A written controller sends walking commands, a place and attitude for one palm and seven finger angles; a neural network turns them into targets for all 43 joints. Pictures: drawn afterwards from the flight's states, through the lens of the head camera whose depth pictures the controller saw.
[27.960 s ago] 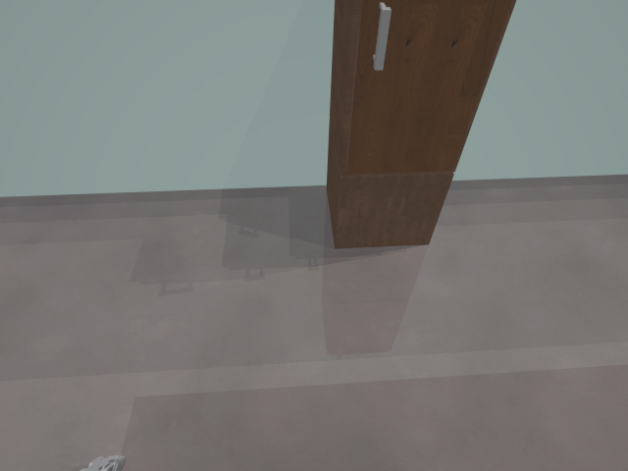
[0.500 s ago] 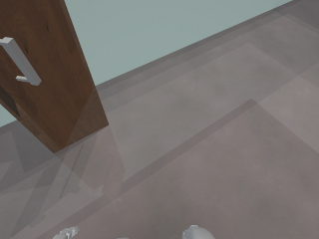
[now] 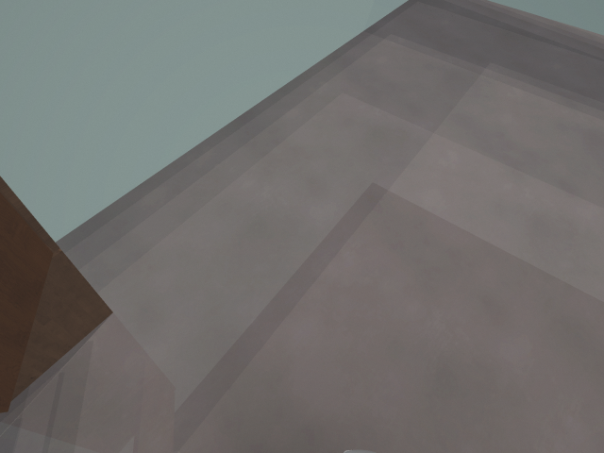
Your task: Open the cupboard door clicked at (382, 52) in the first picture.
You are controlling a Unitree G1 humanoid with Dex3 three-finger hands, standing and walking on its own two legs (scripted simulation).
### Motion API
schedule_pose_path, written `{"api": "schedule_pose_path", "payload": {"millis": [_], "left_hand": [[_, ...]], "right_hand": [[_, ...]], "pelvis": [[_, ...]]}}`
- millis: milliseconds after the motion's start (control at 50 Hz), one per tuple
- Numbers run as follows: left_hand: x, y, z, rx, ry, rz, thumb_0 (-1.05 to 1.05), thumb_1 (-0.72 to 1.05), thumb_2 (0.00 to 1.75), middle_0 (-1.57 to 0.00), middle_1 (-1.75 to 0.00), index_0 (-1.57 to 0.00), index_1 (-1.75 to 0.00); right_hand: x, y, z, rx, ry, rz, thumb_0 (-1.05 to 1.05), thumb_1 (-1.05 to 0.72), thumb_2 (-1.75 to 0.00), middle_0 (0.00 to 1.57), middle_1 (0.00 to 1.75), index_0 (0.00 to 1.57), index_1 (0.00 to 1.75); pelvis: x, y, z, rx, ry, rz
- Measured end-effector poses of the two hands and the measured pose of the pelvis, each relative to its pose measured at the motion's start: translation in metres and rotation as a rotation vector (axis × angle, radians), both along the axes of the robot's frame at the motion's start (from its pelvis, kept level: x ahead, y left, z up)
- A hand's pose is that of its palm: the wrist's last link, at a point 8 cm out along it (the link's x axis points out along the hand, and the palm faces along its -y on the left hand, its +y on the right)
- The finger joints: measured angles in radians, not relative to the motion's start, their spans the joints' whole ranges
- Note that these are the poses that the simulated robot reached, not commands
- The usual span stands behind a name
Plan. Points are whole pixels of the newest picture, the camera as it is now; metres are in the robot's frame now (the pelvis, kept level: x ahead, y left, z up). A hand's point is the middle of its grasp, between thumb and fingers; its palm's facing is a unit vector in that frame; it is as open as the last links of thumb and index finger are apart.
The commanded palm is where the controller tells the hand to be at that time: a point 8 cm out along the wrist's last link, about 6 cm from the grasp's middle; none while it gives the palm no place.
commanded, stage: walk to a spot facing it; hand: left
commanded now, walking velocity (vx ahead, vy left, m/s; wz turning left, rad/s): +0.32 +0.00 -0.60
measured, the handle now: out of the picture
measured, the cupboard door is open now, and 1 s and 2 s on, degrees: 46 46 46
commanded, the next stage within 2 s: turn to face it in 1.24 s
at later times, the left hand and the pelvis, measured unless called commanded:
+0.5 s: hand (278, 320) +0.35 +0.05 -0.16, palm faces -0.31 -0.93 -0.21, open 7.4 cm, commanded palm none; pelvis +0.20 -0.09 +0.00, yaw -15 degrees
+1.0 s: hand (295, 255) +0.50 +0.03 -0.17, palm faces -0.30 -0.94 -0.14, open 7.4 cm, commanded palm none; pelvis +0.45 -0.13 +0.00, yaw -23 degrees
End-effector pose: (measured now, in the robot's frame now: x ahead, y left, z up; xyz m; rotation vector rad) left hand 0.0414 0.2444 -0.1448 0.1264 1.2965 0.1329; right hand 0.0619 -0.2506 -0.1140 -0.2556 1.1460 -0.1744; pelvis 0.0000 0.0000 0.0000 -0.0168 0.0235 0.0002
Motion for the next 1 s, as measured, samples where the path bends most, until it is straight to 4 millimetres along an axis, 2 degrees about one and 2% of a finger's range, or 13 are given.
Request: {"api": "schedule_pose_path", "payload": {"millis": [80,160,280,320,360,420,500,600,700,820,860,900,1000], "left_hand": [[0.058,-0.003,0.008,-0.013,-0.037,-0.072,0.01,0.91,0.9,-0.2,-0.3,-0.2,-0.3],[0.13,-0.021,0.014,-0.02,-0.091,-0.162,0.01,0.91,0.9,-0.2,-0.3,-0.19,-0.3],[0.251,-0.078,0.013,-0.021,-0.179,-0.329,0.0,0.91,0.9,-0.2,-0.3,-0.19,-0.3],[0.289,-0.1,0.011,-0.016,-0.228,-0.366,0.0,0.91,0.9,-0.2,-0.3,-0.19,-0.3],[0.315,-0.117,0.007,-0.004,-0.284,-0.374,0.0,0.91,0.9,-0.2,-0.3,-0.2,-0.3],[0.327,-0.131,0.01,0.011,-0.264,-0.371,0.0,0.91,0.9,-0.2,-0.3,-0.2,-0.3],[0.319,-0.141,0.015,0.026,-0.139,-0.374,0.0,0.91,0.9,-0.2,-0.3,-0.2,-0.3],[0.323,-0.132,0.022,0.058,-0.059,-0.313,-0.02,0.95,0.9,-0.2,-0.3,-0.2,-0.3],[0.324,-0.129,0.018,0.054,0.039,-0.262,-0.01,0.94,0.9,-0.2,-0.3,-0.2,-0.3],[0.333,-0.13,-0.002,0.029,0.203,-0.216,0.0,0.92,0.9,-0.2,-0.3,-0.2,-0.3],[0.348,-0.131,-0.009,0.018,0.249,-0.228,0.0,0.91,0.9,-0.2,-0.3,-0.2,-0.3],[0.374,-0.135,-0.01,0.014,0.253,-0.254,0.0,0.91,0.9,-0.2,-0.3,-0.2,-0.3],[0.475,-0.163,0.0,-0.005,0.13,-0.316,0.01,0.91,0.9,-0.2,-0.3,-0.2,-0.3]], "right_hand": [[-0.029,0.01,0.003,0.022,0.102,-0.086,0.0,-0.9,-0.9,0.2,0.3,0.2,0.3],[-0.063,0.02,-0.001,0.06,0.233,-0.192,0.0,-0.9,-0.9,0.21,0.3,0.2,0.3],[-0.102,0.026,-0.01,0.132,0.431,-0.36,0.0,-0.9,-0.9,0.21,0.3,0.2,0.3],[-0.106,0.022,-0.017,0.16,0.491,-0.4,0.0,-0.9,-0.9,0.21,0.3,0.2,0.3],[-0.098,0.013,-0.025,0.187,0.53,-0.433,0.0,-0.9,-0.9,0.21,0.3,0.2,0.3],[-0.054,-0.013,-0.03,0.182,0.478,-0.449,0.01,-0.9,-0.9,0.21,0.3,0.2,0.3],[0.04,-0.053,-0.026,0.149,0.282,-0.424,0.01,-0.9,-0.9,0.2,0.3,0.2,0.3],[0.156,-0.09,-0.016,0.125,0.08,-0.361,0.0,-0.91,-0.9,0.2,0.3,0.2,0.3],[0.262,-0.112,-0.009,0.112,-0.037,-0.294,0.0,-0.91,-0.9,0.2,0.29,0.2,0.3],[0.377,-0.121,-0.008,0.081,-0.144,-0.238,0.0,-0.91,-0.9,0.2,0.3,0.2,0.3],[0.399,-0.123,-0.009,0.061,-0.178,-0.247,0.0,-0.9,-0.9,0.2,0.3,0.2,0.3],[0.403,-0.122,-0.009,0.058,-0.171,-0.276,0.0,-0.9,-0.9,0.2,0.3,0.2,0.3],[0.372,-0.117,-0.01,0.069,-0.019,-0.404,-0.01,-0.93,-0.9,0.21,0.3,0.2,0.3]], "pelvis": [[0.026,0.0,0.008,0.0,0.002,-0.06],[0.054,-0.006,0.01,-0.003,0.004,-0.118],[0.106,-0.032,-0.003,0.007,0.001,-0.195],[0.126,-0.047,-0.012,0.009,-0.006,-0.211],[0.144,-0.063,-0.021,0.028,-0.017,-0.227],[0.164,-0.077,-0.015,0.026,-0.033,-0.239],[0.195,-0.092,0.001,0.029,-0.019,-0.268],[0.241,-0.106,0.01,0.026,-0.002,-0.291],[0.294,-0.114,0.009,0.014,-0.005,-0.306],[0.37,-0.116,-0.005,0.011,-0.016,-0.336],[0.392,-0.116,-0.012,0.01,-0.023,-0.357],[0.411,-0.119,-0.01,0.019,-0.033,-0.378],[0.454,-0.131,0.004,0.026,-0.032,-0.405]]}}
